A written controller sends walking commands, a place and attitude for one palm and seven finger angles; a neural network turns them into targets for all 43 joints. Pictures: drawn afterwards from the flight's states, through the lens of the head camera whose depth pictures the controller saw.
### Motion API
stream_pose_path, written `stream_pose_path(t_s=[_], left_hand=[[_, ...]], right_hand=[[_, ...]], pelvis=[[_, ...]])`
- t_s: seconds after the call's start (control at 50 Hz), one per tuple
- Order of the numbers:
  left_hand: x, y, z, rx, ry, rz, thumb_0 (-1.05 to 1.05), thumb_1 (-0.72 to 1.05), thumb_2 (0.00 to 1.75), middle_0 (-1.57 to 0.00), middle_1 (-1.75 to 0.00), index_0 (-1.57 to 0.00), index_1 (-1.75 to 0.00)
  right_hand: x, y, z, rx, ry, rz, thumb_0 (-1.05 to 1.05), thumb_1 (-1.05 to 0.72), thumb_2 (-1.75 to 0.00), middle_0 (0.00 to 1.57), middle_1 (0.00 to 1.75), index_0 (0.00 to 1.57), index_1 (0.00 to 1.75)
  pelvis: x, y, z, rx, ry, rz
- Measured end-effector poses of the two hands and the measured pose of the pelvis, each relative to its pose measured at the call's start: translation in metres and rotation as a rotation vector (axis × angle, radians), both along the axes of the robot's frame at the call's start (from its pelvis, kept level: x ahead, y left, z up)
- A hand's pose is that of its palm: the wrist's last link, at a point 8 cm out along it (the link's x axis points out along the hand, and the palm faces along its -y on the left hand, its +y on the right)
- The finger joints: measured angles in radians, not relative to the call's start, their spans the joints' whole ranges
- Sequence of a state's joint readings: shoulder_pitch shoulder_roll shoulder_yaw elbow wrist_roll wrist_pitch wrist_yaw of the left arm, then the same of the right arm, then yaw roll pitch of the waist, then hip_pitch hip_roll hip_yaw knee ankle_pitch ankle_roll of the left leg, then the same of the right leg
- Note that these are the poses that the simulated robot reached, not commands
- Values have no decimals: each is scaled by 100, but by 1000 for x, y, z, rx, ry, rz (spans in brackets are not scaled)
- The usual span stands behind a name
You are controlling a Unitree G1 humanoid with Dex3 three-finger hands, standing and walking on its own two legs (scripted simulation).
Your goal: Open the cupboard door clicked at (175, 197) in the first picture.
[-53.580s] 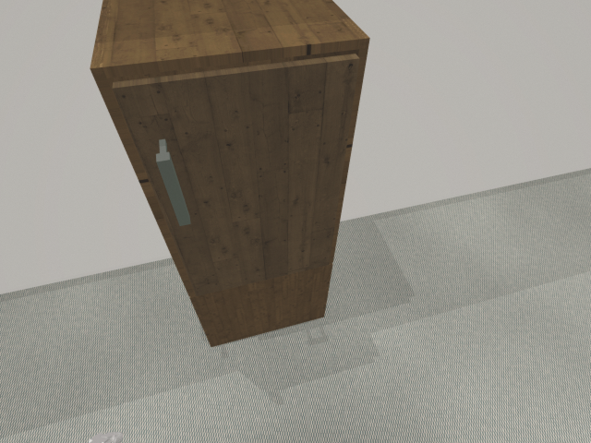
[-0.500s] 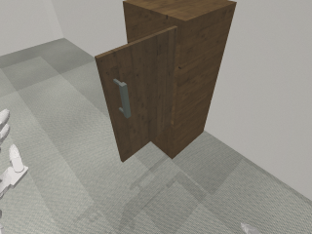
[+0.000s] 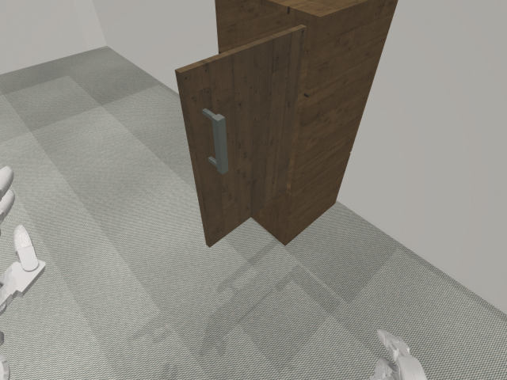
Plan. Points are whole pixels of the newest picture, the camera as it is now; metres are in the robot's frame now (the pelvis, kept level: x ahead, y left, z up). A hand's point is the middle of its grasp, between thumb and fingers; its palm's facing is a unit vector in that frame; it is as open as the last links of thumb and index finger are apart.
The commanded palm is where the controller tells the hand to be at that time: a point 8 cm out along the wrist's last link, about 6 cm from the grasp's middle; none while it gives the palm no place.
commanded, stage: stop stepping back and stand still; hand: left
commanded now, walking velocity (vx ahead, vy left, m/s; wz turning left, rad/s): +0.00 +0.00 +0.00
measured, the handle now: (215, 142) +0.60 +0.13 +0.04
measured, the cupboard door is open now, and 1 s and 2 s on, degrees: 91 91 91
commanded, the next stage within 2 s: let the arm hang, fingers relaxed in 0.44 s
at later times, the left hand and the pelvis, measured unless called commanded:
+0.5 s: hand (27, 269) +0.20 +0.28 +0.16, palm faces +0.42 -0.77 -0.47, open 7.4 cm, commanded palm +0.14 +0.31 +0.18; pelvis -0.01 +0.02 +0.00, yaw -1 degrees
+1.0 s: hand out of the picture +0.01 +0.19 -0.17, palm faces +0.03 -0.97 -0.22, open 7.1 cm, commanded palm none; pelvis -0.03 -0.01 +0.00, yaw +2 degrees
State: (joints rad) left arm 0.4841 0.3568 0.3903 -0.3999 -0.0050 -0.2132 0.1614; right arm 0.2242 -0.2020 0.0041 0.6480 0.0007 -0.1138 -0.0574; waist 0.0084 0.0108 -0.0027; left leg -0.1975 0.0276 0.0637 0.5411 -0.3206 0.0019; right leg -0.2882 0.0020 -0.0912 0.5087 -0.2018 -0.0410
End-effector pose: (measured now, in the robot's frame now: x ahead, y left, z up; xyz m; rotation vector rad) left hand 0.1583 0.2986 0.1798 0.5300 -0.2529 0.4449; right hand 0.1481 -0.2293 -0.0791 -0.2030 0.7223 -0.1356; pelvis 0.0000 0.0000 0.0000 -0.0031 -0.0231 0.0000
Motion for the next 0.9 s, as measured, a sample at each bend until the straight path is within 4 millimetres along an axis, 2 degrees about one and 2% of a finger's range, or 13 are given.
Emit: stream_pose_path(t_s=[0.08,0.22,0.54,0.56,0.6,0.66,0.72,0.76,0.8,0.84,0.9], left_hand=[[2,9,-5,-3,41,-13,2,89,90,-21,-30,-21,-30],[5,13,8,42,17,-41,2,89,90,-21,-30,-21,-30],[-4,11,2,19,53,-21,2,89,90,-21,-30,-21,-30],[-1,11,-5,26,74,-33,2,89,90,-21,-30,-21,-30],[9,15,-45,-24,247,-45,1,89,90,-21,-30,-20,-30],[9,13,-134,-158,626,-12,0,90,90,-20,-30,-20,-30],[-20,-10,-216,-281,970,2,1,90,90,-20,-30,-19,-30],[-48,-31,-258,-364,1139,-5,1,90,90,-20,-30,-20,-30],[-77,-54,-290,-452,1269,-11,1,91,90,-20,-30,-20,-30],[-104,-75,-312,-535,1372,-13,2,91,90,-20,-30,-20,-30],[-128,-75,-323,-608,1403,71,-1,97,90,-21,-30,-21,-30]], right_hand=[[-3,10,6,-8,4,-1,2,-90,-90,20,30,20,30],[-5,19,7,-7,2,-1,2,-90,-90,20,30,20,30],[-12,8,5,-22,11,-27,2,-90,-90,20,30,20,30],[-12,7,2,-15,13,-7,1,-90,-90,20,30,20,30],[-13,1,-13,-2,66,35,1,-90,-90,20,30,20,30],[-20,-10,-35,9,145,35,1,-90,-90,20,30,20,30],[-40,-20,-48,12,218,5,1,-90,-90,20,30,20,30],[-60,-26,-51,2,287,-13,1,-91,-90,20,30,20,30],[-84,-31,-52,-17,374,-31,1,-91,-90,20,30,20,30],[-111,-34,-50,-37,468,-49,1,-91,-90,20,30,20,30],[-148,-36,-47,-54,604,-61,1,-91,-90,20,30,20,30]], pelvis=[[-1,8,3,8,3,-10],[-1,15,4,5,0,-13],[-7,15,5,6,3,-14],[-8,15,4,3,10,-3],[-12,16,0,5,21,10],[-19,18,-5,17,30,9],[-23,14,-8,28,26,2],[-26,9,-9,31,21,6],[-27,5,-8,31,15,12],[-28,2,-7,27,10,18],[-28,-4,-3,16,11,31]])
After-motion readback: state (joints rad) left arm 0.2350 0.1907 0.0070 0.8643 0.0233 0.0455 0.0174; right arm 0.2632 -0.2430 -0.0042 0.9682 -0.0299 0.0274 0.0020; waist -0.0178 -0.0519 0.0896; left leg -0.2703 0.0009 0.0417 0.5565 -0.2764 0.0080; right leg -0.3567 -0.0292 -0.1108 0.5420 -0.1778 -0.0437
